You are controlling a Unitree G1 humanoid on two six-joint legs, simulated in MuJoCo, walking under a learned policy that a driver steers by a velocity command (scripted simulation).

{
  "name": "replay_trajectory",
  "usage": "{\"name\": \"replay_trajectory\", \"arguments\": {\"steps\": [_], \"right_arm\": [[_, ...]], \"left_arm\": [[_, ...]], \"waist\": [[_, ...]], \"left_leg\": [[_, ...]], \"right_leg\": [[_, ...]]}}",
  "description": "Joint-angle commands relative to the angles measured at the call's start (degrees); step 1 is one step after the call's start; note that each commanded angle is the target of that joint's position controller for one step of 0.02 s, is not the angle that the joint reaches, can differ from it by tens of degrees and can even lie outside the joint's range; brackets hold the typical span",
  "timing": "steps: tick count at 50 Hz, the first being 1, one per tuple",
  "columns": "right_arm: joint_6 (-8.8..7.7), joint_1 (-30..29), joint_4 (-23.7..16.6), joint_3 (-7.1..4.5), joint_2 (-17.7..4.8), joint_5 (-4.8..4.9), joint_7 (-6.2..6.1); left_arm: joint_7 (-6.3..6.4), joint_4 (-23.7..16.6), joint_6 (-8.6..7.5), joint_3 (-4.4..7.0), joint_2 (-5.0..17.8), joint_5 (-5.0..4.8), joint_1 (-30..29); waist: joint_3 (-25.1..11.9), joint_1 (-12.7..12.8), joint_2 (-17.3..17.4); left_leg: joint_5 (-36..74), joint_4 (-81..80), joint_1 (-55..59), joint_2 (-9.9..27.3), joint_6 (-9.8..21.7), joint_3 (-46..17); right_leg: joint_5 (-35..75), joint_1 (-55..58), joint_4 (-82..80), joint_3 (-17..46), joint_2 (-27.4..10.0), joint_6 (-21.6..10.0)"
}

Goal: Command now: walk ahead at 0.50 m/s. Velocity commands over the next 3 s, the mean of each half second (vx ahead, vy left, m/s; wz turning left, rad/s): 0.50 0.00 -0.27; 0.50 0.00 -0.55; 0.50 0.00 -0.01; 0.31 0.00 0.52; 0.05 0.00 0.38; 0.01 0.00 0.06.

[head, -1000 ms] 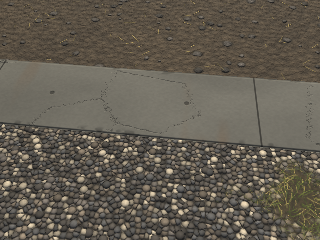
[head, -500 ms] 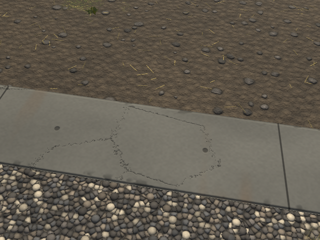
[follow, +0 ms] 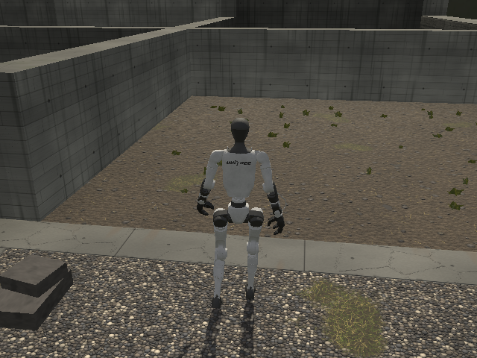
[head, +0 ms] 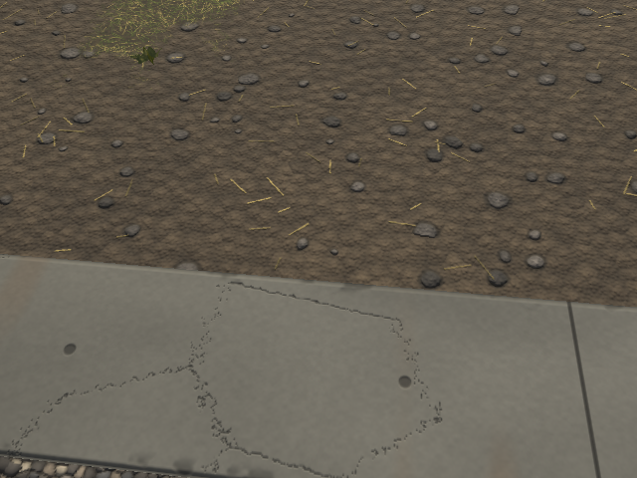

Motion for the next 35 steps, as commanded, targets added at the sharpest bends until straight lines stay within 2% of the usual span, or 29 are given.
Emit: {"name": "replay_trajectory", "arguments": {"steps": [1,2,4,5,8,12,16,19,20,21,22,23,24,25,26,27,28,30,32,35], "right_arm": [[-1.72,-3.8,-5.7,-2.05,-7.4,-0.33,-0.45],[-0.96,-2.2,-5.4,-2.06,-6.2,-0.49,-0.51],[0.27,-0.8,-4.9,-1.89,-4.2,-0.53,-0.72],[0.51,-2.4,-5.6,-1.97,-4.2,-0.94,-0.91],[0.25,-9.7,-8.4,-2.05,-4.2,-1.81,-1.13],[-0.75,-18.3,-10.5,-1.5,-2.7,-1.32,-0.35],[-1.82,-25.1,-12.7,-1.24,-3.1,-0.58,0.96],[-2.74,-24.0,-12.9,-1.93,-5.6,-0.41,1.53],[-2.97,-21.1,-12.2,-2.35,-6.6,-0.41,1.43],[-3.15,-14.7,-10.4,-3.37,-8.4,-0.62,1.02],[-3.37,-5.0,-8.9,-4.4,-11.5,-1.63,0.49],[-2.66,1.6,-7.8,-5.81,-16.5,-2.27,0.17],[-2.28,2.0,-7.8,-4.73,-12.7,-1.97,0.4],[-2.18,-1.6,-8.4,-3.49,-8.4,-1.61,0.32],[-1.97,-5.2,-8.8,-2.87,-6.6,-1.5,0.3],[-1.83,-8.3,-8.5,-2.4,-5.0,-1.55,0.46],[-1.97,-10.2,-8.2,-2.12,-4.1,-1.88,0.51],[-2.39,-11.7,-7.6,-2.38,-4.2,-2.11,0.78],[-2.84,-11.5,-6.6,-3.07,-5.9,-2.03,0.48],[-2.59,-10.2,-5.3,-3.6,-7.3,-2.09,-0.08]], "left_arm": [[0.22,-0.8,-0.22,1.61,6.0,0.59,6.1],[0.06,-0.7,-0.47,1.41,5.2,1.07,5.2],[0.0,0.3,-1.09,1.59,5.5,0.78,5.7],[0.16,0.9,-1.23,1.76,6.3,0.6,6.6],[1.3,2.3,-0.64,2.21,7.9,0.24,10.2],[2.35,3.5,0.26,2.46,9.0,-0.45,14.2],[2.81,4.9,1.23,2.59,9.1,-0.98,18.2],[3.43,4.6,1.98,3.26,10.2,-1.03,17.4],[3.5,4.4,2.23,3.44,10.4,-0.98,16.6],[3.48,3.9,2.33,3.12,9.4,-0.79,15.8],[3.24,2.3,2.23,2.08,6.5,-0.06,14.5],[3.18,0.8,1.35,0.57,1.0,-0.52,20.7],[3.04,0.4,0.71,0.82,3.3,-1.39,21.2],[3.08,-0.1,0.8,2.32,8.5,-2.29,17.3],[3.2,-0.6,1.15,2.55,8.6,-2.12,14.2],[3.2,-1.0,1.55,2.72,7.8,-1.48,12.8],[3.06,-1.2,2.22,3.03,6.8,-1.27,13.1],[2.74,-1.4,3.49,2.97,4.4,-1.6,14.0],[2.72,-3.0,4.32,2.89,3.8,-1.06,11.8],[2.18,-4.7,4.31,2.76,3.6,-0.83,8.2]], "waist": [[-4.4,3.0,-3.2],[-4.3,1.3,-4.6],[-3.5,0.1,-4.9],[-2.4,0.1,-4.6],[-0.3,1.6,-3.1],[0.7,4.3,-3.4],[1.6,6.4,-4.3],[0.8,4.3,-6.1],[-0.4,2.5,-6.8],[-4.1,-0.6,-6.2],[-12.3,-4.9,-3.1],[-21.7,-4.1,10.9],[-23.6,-3.9,16.5],[-15.1,-3.9,10.4],[-9.6,-2.7,6.6],[-5.5,-1.2,4.8],[-3.4,0.5,6.4],[-1.6,1.9,6.8],[-0.6,2.2,4.8],[0.1,1.5,3.2]], "left_leg": [[8.3,5.9,-22.7,6.9,0.7,-2.0],[10.3,4.3,-19.1,8.0,0.6,-2.4],[12.0,1.7,-17.4,8.5,-0.3,-1.6],[13.6,-0.3,-18.6,8.7,-0.9,-1.2],[21.6,-10.1,-23.8,8.4,-2.7,-0.9],[31.2,-25.5,-21.3,5.4,-3.5,-0.1],[30.5,-33.1,-19.1,3.1,-3.6,0.0],[25.6,-36.7,-13.8,2.3,-2.3,-0.9],[23.8,-37.7,-9.2,1.7,-1.5,-0.1],[23.0,-39.3,0.2,1.3,0.1,0.7],[22.8,-36.6,16.1,8.0,3.5,-5.0],[15.5,-38.2,39.0,22.0,11.0,-26.0],[7.5,-44.3,39.3,25.2,12.8,-38.9],[4.4,-45.5,31.9,23.2,10.2,-31.1],[7.6,-46.9,23.8,20.9,8.5,-23.1],[11.6,-49.1,16.8,18.4,7.8,-17.5],[14.4,-51.1,11.9,16.8,7.2,-13.0],[19.6,-53.9,6.8,15.1,7.6,-6.5],[23.4,-55.7,6.4,15.8,8.6,-2.7],[27.3,-56.2,8.7,15.4,8.5,3.0]], "right_leg": [[2.6,20.7,-18.0,22.4,-16.1,-9.8],[4.2,17.0,-19.7,19.7,-14.6,-9.5],[7.7,13.7,-22.2,15.7,-13.4,-10.3],[9.7,12.7,-23.1,14.8,-13.0,-10.6],[13.6,14.6,-23.8,13.4,-12.2,-10.6],[10.5,16.0,-23.1,11.7,-10.2,-8.4],[8.1,19.6,-19.3,14.7,-11.8,-8.3],[8.3,21.9,-14.9,18.4,-13.7,-6.9],[10.7,21.5,-12.3,18.8,-13.4,-6.3],[15.4,19.8,-5.9,17.5,-10.7,-4.9],[11.0,12.2,8.4,14.9,-6.8,-2.9],[-8.7,-9.3,29.4,7.5,1.9,1.3],[-25.2,-17.7,39.5,11.5,0.8,1.6],[-21.1,-20.9,43.1,12.5,-2.4,1.3],[-16.3,-20.0,42.6,10.7,-4.9,1.4],[-12.8,-18.1,40.0,10.1,-6.5,1.6],[-10.3,-15.4,37.8,10.2,-8.1,1.8],[-8.0,-12.1,36.5,9.2,-8.8,2.3],[-4.0,-14.2,33.9,9.3,-9.4,2.9],[3.7,-16.2,25.4,9.1,-9.3,3.4]]}}
Next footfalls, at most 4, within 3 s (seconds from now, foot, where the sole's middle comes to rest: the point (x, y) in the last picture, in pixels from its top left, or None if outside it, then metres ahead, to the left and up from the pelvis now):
0.44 left None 0.42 0.13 -0.77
0.96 right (433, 416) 0.58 -0.21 -0.77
1.52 left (403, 267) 0.97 -0.20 -0.76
1.96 right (484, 218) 1.13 -0.43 -0.77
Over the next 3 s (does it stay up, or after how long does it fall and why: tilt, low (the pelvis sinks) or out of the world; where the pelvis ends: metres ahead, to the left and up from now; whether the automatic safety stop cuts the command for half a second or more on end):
stays up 1.03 -0.29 0.01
